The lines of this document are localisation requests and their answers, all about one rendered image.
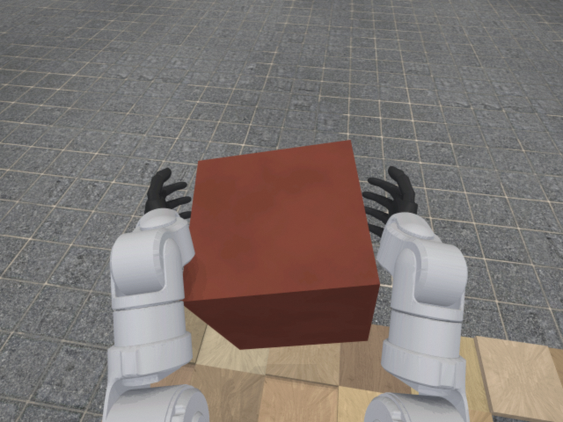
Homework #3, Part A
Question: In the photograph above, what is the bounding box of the carton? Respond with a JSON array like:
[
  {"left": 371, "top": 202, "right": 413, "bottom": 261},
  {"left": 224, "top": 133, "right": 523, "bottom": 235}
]
[{"left": 180, "top": 140, "right": 380, "bottom": 350}]

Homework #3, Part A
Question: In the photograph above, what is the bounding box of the right robot upper arm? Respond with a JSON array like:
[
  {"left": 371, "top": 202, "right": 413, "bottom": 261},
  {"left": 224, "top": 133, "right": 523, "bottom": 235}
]
[{"left": 364, "top": 392, "right": 464, "bottom": 422}]

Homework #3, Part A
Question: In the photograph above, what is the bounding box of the left robot hand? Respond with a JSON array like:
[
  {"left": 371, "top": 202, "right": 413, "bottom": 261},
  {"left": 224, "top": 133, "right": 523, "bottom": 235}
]
[{"left": 144, "top": 168, "right": 192, "bottom": 219}]

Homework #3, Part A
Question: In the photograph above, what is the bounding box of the right robot hand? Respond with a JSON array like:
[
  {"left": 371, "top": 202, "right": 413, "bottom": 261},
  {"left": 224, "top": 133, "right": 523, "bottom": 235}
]
[{"left": 362, "top": 166, "right": 418, "bottom": 238}]

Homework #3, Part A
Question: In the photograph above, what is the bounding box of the left robot forearm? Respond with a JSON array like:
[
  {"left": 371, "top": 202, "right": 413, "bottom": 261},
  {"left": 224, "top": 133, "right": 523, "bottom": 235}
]
[{"left": 102, "top": 208, "right": 195, "bottom": 422}]

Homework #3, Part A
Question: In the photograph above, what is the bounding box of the left robot upper arm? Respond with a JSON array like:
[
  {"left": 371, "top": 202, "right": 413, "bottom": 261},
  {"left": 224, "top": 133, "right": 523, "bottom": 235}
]
[{"left": 106, "top": 384, "right": 209, "bottom": 422}]

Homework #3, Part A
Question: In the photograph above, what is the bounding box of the right robot forearm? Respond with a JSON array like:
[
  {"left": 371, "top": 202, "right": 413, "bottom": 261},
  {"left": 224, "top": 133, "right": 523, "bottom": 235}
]
[{"left": 377, "top": 212, "right": 470, "bottom": 422}]

